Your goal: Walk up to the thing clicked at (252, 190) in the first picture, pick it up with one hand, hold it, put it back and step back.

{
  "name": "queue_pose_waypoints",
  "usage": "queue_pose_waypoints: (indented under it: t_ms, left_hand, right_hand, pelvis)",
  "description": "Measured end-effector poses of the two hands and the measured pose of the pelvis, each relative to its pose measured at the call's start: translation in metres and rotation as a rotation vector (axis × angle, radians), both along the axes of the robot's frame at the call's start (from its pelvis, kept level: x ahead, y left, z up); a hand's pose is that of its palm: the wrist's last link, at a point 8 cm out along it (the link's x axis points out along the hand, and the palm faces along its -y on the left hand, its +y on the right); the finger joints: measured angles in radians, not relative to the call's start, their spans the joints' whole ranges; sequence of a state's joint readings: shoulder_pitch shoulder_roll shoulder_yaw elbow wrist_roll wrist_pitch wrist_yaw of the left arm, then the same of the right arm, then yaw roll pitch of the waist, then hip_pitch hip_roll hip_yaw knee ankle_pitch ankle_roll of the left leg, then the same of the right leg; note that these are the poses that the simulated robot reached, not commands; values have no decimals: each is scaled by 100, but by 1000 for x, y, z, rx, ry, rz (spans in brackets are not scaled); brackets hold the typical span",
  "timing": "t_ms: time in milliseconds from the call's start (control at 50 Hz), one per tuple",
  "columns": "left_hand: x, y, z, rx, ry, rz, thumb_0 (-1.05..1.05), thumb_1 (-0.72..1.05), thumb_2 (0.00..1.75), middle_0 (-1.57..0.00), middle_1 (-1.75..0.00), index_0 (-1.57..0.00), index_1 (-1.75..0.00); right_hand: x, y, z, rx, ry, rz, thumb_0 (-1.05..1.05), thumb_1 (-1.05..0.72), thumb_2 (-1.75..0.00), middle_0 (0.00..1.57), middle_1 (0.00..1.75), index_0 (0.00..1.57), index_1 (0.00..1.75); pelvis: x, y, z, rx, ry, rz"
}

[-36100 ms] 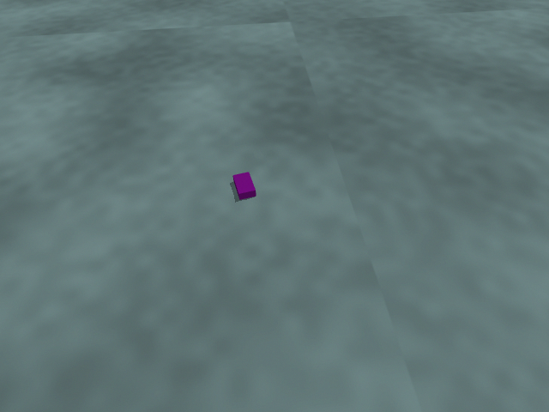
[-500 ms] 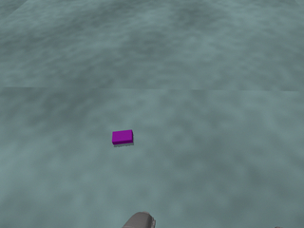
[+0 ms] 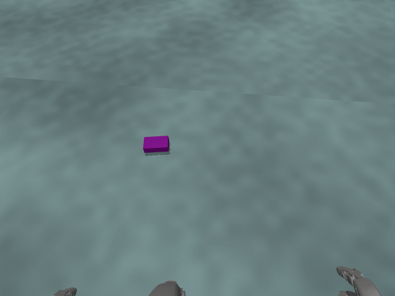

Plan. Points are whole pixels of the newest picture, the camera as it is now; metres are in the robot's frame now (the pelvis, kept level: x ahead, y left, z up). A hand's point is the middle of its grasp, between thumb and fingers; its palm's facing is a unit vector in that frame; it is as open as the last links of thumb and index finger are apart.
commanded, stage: step back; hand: left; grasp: from above
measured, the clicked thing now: (156, 144) +0.99 +0.34 -0.73
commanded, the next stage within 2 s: stand in 1.16 s
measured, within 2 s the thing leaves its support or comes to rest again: neither
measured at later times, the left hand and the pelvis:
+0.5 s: hand out of the picture -0.06 +0.29 -0.13, palm faces +0.07 -0.91 -0.40, open 7.4 cm; pelvis -0.09 +0.00 +0.01, yaw +3 degrees
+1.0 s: hand out of the picture +0.01 +0.29 -0.14, palm faces +0.07 -0.93 -0.36, open 7.4 cm; pelvis -0.06 +0.02 +0.02, yaw +3 degrees
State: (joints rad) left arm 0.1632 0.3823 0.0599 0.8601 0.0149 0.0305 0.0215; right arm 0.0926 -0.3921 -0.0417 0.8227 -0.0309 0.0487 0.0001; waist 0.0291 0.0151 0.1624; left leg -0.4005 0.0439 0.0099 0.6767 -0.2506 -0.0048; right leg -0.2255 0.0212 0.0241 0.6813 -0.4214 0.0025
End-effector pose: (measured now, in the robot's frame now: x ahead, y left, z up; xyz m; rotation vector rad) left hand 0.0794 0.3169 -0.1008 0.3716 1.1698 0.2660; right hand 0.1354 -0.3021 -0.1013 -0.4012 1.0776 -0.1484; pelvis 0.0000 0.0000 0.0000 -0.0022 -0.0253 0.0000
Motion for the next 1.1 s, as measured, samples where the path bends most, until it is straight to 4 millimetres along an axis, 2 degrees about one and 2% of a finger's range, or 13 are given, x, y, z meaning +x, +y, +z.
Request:
queue_pose_waypoints:
  t_ms: [80, 160, 260, 340, 400, 460, 580, 640, 740, 880, 1100]
  left_hand:
    - [-47, -12, 4, 7, 38, 2, 1, 90, 90, -20, -30, -21, -30]
    - [-84, -12, 15, 22, 51, 32, 1, 90, 90, -20, -30, -21, -30]
    - [-110, 0, 20, 39, 0, 58, 1, 90, 90, -20, -30, -21, -30]
    - [-128, 15, 12, 31, -18, 81, 1, 90, 90, -20, -30, -21, -30]
    - [-140, 17, 10, 7, 11, 93, 1, 90, 90, -20, -30, -21, -30]
    - [-146, 14, 8, -14, 28, 90, 1, 90, 90, -20, -30, -21, -30]
    - [-154, -3, 6, -30, 34, 83, 1, 90, 90, -20, -30, -21, -30]
    - [-156, -9, 8, -42, 25, 93, 1, 90, 90, -20, -30, -21, -30]
    - [-150, -4, 6, -58, 29, 103, 1, 90, 90, -20, -30, -21, -30]
    - [-119, 13, -3, -67, 44, 87, 1, 90, 90, -20, -30, -21, -30]
    - [-58, 17, 8, -45, -40, 38, 1, 90, 90, -20, -30, -21, -30]
  right_hand:
    - [-20, -7, -6, 22, -9, -27, 1, -90, -90, 20, 30, 20, 30]
    - [-52, -8, -6, 40, 12, -34, 1, -90, -90, 20, 30, 20, 30]
    - [-97, -7, -13, 25, 97, -6, 1, -90, -90, 20, 30, 20, 30]
    - [-127, 1, -14, 14, 137, -2, 1, -90, -90, 20, 30, 20, 30]
    - [-145, 8, -9, 27, 133, -15, 1, -90, -90, 20, 30, 20, 30]
    - [-154, 10, -4, 36, 118, -22, 1, -90, -90, 21, 30, 20, 30]
    - [-150, 3, -6, 50, 102, -38, 1, -90, -90, 21, 30, 21, 30]
    - [-144, 1, -4, 43, 107, -28, 1, -90, -90, 21, 30, 20, 30]
    - [-133, 3, 0, 17, 117, -10, 1, -90, -90, 20, 30, 20, 30]
    - [-119, 21, 3, 14, 109, -31, 1, -90, -90, 20, 30, 20, 30]
    - [-71, 40, 3, 61, 40, -38, 1, -90, -90, 20, 30, 20, 30]
  pelvis:
    - [-27, -7, 1, -12, -18, -7]
    - [-47, -8, 8, 21, -16, 1]
    - [-69, -4, 6, 20, -19, 54]
    - [-85, 4, 2, 41, -34, 80]
    - [-90, 6, 7, 33, -33, 74]
    - [-93, 3, 10, 28, -32, 62]
    - [-95, -6, 10, -7, -36, 53]
    - [-93, -4, 13, 0, -28, 56]
    - [-85, 8, 14, -1, -14, 74]
    - [-68, 19, 13, 10, -12, 58]
    - [-51, 23, 16, 0, -13, 48]
